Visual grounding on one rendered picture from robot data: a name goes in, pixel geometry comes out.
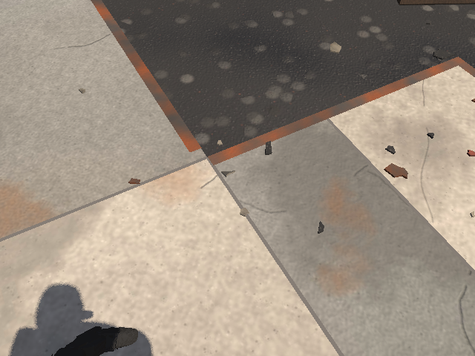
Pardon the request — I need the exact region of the left robot hand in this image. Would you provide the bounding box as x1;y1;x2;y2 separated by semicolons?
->
51;326;138;356

